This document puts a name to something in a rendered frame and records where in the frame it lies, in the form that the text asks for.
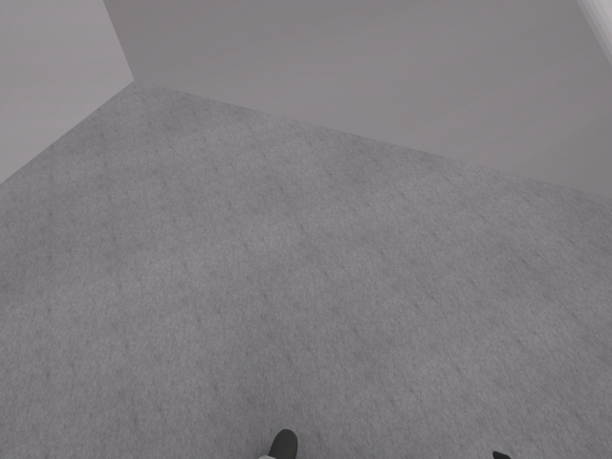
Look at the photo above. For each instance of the left robot foot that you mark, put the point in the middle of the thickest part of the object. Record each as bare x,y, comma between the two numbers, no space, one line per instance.
284,445

